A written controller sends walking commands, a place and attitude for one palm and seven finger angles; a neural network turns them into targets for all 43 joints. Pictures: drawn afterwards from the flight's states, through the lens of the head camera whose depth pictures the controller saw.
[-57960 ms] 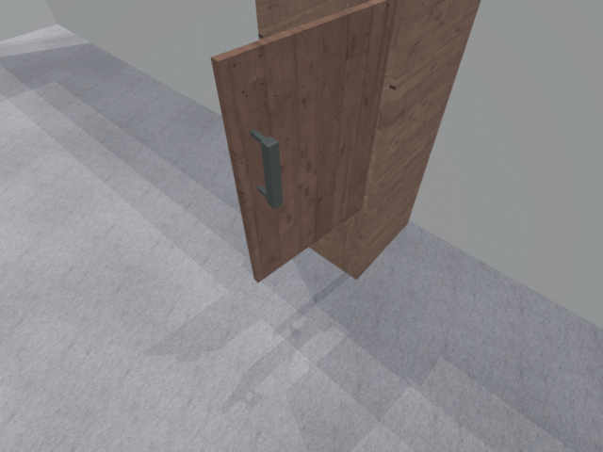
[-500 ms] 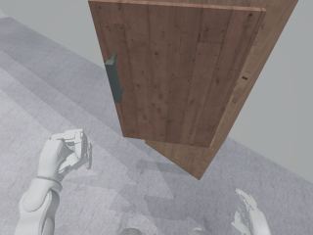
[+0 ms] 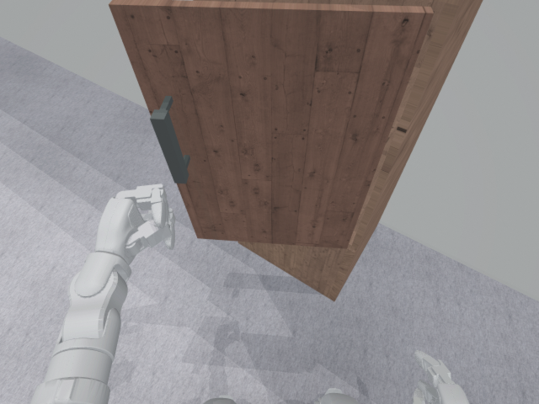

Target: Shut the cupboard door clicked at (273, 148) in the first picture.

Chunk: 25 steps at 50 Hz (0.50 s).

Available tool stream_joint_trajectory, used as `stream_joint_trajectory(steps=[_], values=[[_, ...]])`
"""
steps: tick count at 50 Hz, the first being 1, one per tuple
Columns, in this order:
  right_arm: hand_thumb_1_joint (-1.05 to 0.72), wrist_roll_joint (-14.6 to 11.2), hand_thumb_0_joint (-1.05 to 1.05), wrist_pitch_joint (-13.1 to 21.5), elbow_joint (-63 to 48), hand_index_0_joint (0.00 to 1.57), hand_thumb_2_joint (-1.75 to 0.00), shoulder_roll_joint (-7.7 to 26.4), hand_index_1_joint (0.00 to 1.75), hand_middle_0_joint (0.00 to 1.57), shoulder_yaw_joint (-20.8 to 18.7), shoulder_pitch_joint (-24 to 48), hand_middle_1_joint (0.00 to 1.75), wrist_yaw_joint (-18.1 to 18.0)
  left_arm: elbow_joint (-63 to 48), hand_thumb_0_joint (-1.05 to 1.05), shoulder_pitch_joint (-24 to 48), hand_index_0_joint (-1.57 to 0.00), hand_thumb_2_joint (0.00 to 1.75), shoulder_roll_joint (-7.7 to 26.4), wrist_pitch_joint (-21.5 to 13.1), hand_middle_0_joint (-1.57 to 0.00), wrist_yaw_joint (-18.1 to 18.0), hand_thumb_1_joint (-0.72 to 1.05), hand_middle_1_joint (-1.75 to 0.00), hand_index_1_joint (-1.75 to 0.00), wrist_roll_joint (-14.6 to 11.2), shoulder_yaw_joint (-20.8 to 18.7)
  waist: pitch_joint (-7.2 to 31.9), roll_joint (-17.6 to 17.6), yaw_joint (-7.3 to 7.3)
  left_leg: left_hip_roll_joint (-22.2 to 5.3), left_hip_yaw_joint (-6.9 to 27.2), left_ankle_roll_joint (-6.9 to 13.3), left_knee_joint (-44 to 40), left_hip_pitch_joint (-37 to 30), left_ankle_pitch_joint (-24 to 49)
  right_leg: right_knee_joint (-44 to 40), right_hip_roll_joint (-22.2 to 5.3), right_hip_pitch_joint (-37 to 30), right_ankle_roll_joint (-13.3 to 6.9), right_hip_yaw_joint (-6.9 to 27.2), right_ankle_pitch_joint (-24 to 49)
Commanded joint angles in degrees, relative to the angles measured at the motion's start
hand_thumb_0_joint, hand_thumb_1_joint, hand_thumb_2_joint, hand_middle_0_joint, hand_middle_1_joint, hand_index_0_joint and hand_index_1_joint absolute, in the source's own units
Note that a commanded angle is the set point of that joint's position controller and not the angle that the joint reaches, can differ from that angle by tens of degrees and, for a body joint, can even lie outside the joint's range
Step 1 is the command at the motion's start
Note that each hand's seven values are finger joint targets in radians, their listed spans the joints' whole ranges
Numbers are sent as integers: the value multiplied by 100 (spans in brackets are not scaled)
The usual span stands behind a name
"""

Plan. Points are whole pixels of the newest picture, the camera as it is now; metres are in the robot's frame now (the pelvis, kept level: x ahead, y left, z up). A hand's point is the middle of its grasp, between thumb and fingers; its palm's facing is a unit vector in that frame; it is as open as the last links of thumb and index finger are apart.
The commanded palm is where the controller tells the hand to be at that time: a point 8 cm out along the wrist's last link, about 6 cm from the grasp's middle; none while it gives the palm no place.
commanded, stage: bring the fist close to the handle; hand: left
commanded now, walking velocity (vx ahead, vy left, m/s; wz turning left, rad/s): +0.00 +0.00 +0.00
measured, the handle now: (174, 141) +0.51 +0.19 +0.08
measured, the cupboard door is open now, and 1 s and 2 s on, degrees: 29 29 13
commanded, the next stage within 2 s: push the door shut along its arc in 0.70 s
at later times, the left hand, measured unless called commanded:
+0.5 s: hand (173, 182) +0.42 +0.17 +0.09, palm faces -0.05 -1.00 -0.01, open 3.1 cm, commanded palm +0.39 +0.22 +0.08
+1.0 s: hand (171, 181) +0.42 +0.18 +0.08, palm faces -0.10 -1.00 -0.01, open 3.1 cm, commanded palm +0.41 +0.22 +0.08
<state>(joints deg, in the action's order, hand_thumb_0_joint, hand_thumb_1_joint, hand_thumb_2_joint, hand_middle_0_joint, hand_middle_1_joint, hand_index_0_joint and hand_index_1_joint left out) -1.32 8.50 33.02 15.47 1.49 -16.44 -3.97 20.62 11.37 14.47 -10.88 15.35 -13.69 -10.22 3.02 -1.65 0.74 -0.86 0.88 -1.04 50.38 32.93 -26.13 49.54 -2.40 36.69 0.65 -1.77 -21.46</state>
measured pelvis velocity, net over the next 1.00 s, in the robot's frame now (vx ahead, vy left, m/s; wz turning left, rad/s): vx -0.02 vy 0.01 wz -0.01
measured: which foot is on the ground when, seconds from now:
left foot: down 0.00-1.00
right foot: down 0.00-1.00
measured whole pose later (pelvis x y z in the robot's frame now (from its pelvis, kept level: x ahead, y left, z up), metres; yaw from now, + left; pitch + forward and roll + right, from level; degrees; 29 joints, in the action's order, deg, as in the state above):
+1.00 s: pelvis -0.02 +0.01 -0.01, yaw -1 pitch +12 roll -1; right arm -1.3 2.2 33.8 15.2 1.7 -17.8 -3.2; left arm 52.4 37.9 20.4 -19.2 17.9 -10.7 -15.3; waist 3.7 -0.4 3.9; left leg -1.2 0.4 -0.5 53.1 39.9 -25.5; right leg 50.4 -1.9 43.1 1.1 -1.1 -19.5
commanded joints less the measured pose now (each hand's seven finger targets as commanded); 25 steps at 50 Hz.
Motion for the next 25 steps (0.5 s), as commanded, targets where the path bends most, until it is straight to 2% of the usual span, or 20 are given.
stream_joint_trajectory(steps=[1,2,3,4,5,6,7,10,13,15,17,18,21,22,23,24,25], values=[[-90,-6,0,201,-665,20,-90,642,30,20,-266,62,30,-45,-943,0,2336,-130,90,1365,-708,-130,-135,90,-150,-150,-131,-857,1966,149,8,159,-98,114,-755,-215,1735,-487,174,-1598,-137,64,1840],[-90,-2,0,156,-606,20,-90,662,30,20,-262,8,30,-53,-722,0,2464,-130,90,1513,-750,-130,-159,90,-150,-150,-81,-928,1927,180,29,147,-91,125,-747,-151,1727,-489,182,-1593,-142,72,1818],[-90,0,0,137,-596,20,-90,640,30,20,-249,13,30,-37,-538,0,2590,-130,90,1323,-759,-130,-127,90,-150,-150,-46,-746,1904,48,59,158,-115,123,-747,-120,1717,-477,162,-1567,-139,95,1868],[-90,-21,0,100,-550,20,-90,657,30,20,-263,-35,30,-27,-229,0,2617,-130,90,1361,-744,-130,-104,90,-150,-150,-7,-754,1803,69,85,144,-126,113,-747,-61,1630,-494,165,-1472,-143,84,1784],[-90,-33,0,73,-520,20,-90,668,30,20,-271,-62,30,-15,-23,0,2793,-130,90,1216,-728,-130,-46,90,-150,-150,20,-572,1692,67,170,140,-133,117,-746,-58,1582,-522,173,-1337,-136,71,1747],[-90,-31,0,52,-511,20,-90,694,30,20,-285,-97,30,-2,135,0,2876,-130,90,1178,-702,-130,14,90,-150,-150,32,-505,1721,8,162,153,-136,121,-733,-36,1573,-534,165,-1330,-142,93,1763],[-90,-44,0,12,-520,20,-90,730,30,20,-297,-155,30,-2,426,0,2837,-130,90,1298,-654,-130,68,90,-150,-150,27,-607,1718,142,155,148,-129,130,-732,27,1538,-561,176,-1383,-149,101,1722],[-90,-72,0,-93,-489,20,-90,782,30,20,-301,-194,30,-22,902,0,3455,-130,90,1406,-580,-130,233,90,-150,-150,-13,-604,1706,369,275,154,-146,147,-699,225,1297,-649,146,-1351,-110,179,1560],[-90,-54,0,-145,-442,20,-90,773,30,20,-295,-239,30,-40,1070,0,4257,-130,90,1542,-710,-130,253,90,-150,-150,-40,-688,1917,184,320,166,-127,168,-641,163,1280,-607,149,-1274,-122,202,1527],[-90,-33,0,-179,-416,20,-90,780,30,20,-312,-294,30,-47,1214,0,4488,-130,90,1862,-880,-130,211,90,-150,-150,-43,-993,2163,306,272,164,-137,174,-565,265,1338,-555,151,-1453,-107,269,1621],[-90,1,0,-195,-465,20,-90,774,30,20,-329,-359,30,-18,1160,0,4256,-130,90,2032,-1062,-130,185,90,-150,-150,-3,-1182,2569,24,95,189,-150,173,-525,196,1601,-402,169,-1655,-152,272,1920],[-90,-3,0,-212,-458,20,-90,733,30,20,-309,-357,30,15,1272,0,4153,-130,90,1828,-1097,-130,193,90,-150,-150,26,-1006,2558,-51,120,191,-176,166,-544,189,1611,-391,166,-1609,-145,257,1976],[-90,-9,0,-298,-450,20,-90,780,30,20,-330,-448,30,63,1666,0,4062,-130,90,1834,-1083,-130,198,90,-150,-150,114,-979,2234,193,178,165,-186,169,-602,447,1364,-436,187,-1446,-121,233,1722],[-90,-15,0,-329,-489,20,-90,803,30,20,-351,-485,30,64,1820,0,3869,-130,90,1935,-1048,-130,201,90,-150,-150,109,-1112,2174,272,121,174,-184,181,-621,490,1361,-466,208,-1490,-138,219,1679],[-90,-32,0,-361,-506,20,-90,819,30,20,-348,-472,30,62,1795,0,3980,-130,90,1898,-1016,-130,218,90,-150,-150,138,-1023,2139,307,192,159,-198,188,-646,505,1312,-486,193,-1418,-119,221,1649],[-90,-36,0,-380,-521,20,-90,803,30,20,-354,-468,30,62,1846,0,4060,-130,90,1774,-964,-130,240,90,-150,-150,114,-929,2048,191,223,165,-231,187,-657,495,1209,-546,194,-1329,-108,235,1541],[-90,-41,0,-405,-504,20,-90,829,30,20,-355,-504,30,57,1841,0,4247,-130,90,1901,-956,-130,238,90,-150,-150,130,-986,1999,255,255,149,-199,188,-667,519,1109,-566,201,-1256,-111,220,1391]])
